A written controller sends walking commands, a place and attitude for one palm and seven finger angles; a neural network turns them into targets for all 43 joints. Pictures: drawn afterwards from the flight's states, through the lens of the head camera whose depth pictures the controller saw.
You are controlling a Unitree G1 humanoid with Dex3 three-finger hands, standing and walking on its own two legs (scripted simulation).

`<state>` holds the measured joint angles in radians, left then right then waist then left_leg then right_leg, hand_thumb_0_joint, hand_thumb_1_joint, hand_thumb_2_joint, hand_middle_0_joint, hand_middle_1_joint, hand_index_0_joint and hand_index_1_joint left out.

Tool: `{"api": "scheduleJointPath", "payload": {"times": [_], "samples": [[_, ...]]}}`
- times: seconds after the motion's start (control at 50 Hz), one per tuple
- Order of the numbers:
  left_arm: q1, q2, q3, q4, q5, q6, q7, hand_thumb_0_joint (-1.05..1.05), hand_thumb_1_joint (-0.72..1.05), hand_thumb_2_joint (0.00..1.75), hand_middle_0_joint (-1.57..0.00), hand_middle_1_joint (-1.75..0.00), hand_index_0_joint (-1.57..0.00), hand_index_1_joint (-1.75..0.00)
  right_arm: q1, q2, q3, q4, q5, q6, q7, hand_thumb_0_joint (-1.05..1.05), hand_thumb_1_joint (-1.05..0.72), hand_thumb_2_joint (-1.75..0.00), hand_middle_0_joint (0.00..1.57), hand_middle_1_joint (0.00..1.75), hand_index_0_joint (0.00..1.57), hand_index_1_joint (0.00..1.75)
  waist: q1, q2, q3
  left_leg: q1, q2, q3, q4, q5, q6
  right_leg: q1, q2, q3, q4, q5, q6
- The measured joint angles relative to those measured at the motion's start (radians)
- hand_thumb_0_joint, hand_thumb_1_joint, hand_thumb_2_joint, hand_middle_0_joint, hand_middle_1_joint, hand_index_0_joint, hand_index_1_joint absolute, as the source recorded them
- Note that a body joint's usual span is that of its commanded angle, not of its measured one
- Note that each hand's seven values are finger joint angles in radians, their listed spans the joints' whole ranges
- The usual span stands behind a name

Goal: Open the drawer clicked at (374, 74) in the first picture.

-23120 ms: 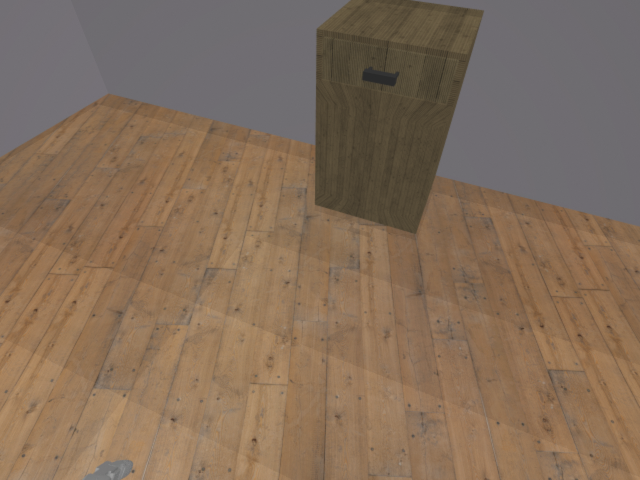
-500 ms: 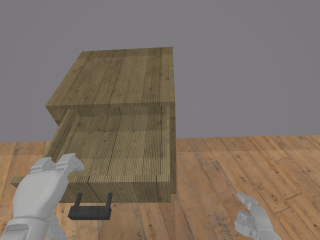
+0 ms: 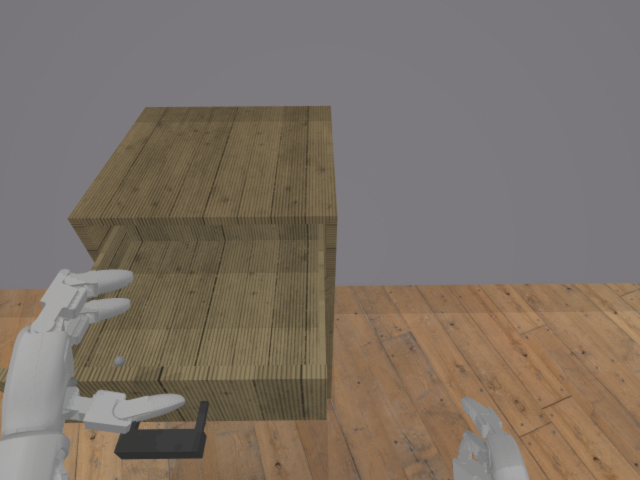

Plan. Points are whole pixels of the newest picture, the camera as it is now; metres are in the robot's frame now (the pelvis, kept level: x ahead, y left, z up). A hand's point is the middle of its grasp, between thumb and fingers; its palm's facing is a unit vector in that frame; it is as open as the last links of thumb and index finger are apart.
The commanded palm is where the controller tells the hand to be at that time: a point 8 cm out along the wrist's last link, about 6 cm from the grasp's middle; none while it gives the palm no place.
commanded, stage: draw the hand back to the body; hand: left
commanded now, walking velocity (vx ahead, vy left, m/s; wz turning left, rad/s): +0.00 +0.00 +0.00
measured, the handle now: (166, 426) +0.20 +0.24 -0.08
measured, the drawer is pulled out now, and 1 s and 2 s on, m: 0.30 0.30 0.30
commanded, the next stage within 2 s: step back with the hand held close in 0.70 s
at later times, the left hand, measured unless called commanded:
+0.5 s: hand (86, 352) +0.18 +0.24 +0.16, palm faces +0.40 -0.82 -0.40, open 8.6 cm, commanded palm +0.13 +0.28 +0.18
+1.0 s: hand (83, 357) +0.18 +0.24 +0.16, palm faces +0.34 -0.81 -0.48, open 7.4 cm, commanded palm +0.11 +0.28 +0.18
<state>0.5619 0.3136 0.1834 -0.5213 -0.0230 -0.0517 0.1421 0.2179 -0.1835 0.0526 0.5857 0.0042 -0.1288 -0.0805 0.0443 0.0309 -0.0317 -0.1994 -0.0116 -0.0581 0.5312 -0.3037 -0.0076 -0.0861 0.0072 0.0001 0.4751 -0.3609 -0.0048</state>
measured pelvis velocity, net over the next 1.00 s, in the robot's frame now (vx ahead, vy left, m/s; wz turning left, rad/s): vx -0.02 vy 0.00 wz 0.02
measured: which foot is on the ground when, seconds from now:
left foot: down 0.00-1.00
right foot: down 0.00-1.00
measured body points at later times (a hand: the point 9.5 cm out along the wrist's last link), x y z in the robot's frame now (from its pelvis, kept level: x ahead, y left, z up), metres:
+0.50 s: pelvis +0.00 +0.00 +0.01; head -0.01 -0.03 +0.46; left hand +0.15 +0.28 +0.18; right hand +0.21 -0.22 -0.07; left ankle -0.01 +0.13 -0.73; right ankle -0.06 -0.12 -0.73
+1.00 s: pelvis -0.02 +0.00 +0.01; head +0.01 -0.02 +0.46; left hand +0.15 +0.28 +0.19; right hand +0.18 -0.23 -0.08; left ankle -0.01 +0.13 -0.73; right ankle -0.06 -0.12 -0.73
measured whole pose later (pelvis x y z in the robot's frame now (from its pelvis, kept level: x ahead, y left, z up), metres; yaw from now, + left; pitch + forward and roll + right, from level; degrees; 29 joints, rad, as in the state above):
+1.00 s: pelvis -0.02 +0.00 +0.01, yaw +1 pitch +2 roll -1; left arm 0.57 0.36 0.35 -0.54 -0.05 -0.14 0.09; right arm 0.13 -0.23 0.00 0.58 0.01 -0.01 -0.06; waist 0.01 0.06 0.02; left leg -0.28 0.01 -0.09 0.46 -0.22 -0.01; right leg -0.13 0.03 -0.03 0.35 -0.26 -0.01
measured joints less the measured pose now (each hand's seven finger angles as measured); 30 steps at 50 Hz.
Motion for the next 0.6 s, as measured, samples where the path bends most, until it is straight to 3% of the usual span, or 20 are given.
{"api": "scheduleJointPath", "payload": {"times": [0.14,0.38,0.6], "samples": [[-0.008,0.015,0.064,0.027,-0.026,-0.021,-0.021,0.0,-0.02,0.51,-0.28,-0.89,-0.28,-0.9,-0.038,-0.011,-0.025,0.026,-0.001,0.021,0.011,0.01,-0.9,-0.9,0.21,0.3,0.2,0.3,-0.009,0.02,0.015,0.012,0.002,0.005,-0.048,0.027,0.001,0.01,0.0,0.005,-0.049,0.03,0.002],[0.013,0.015,0.087,0.015,-0.029,-0.015,-0.023,0.0,0.39,0.68,-0.25,-0.63,-0.25,-0.63,-0.054,-0.029,-0.048,0.036,-0.002,0.031,0.002,0.01,-0.9,-0.9,0.2,0.3,0.2,0.3,0.011,0.026,0.01,0.032,0.003,-0.002,-0.088,0.047,-0.001,0.036,0.001,-0.002,-0.095,0.052,0.0],[-0.018,0.0,0.087,0.051,-0.04,-0.01,-0.029,0.01,0.75,0.84,-0.22,-0.39,-0.22,-0.4,-0.067,-0.019,-0.039,0.029,0.0,0.043,0.004,0.01,-0.9,-0.9,0.2,0.3,0.2,0.3,0.01,0.028,0.018,0.05,0.005,-0.001,-0.113,0.064,-0.005,0.046,0.001,-0.002,-0.106,0.062,-0.004]]}}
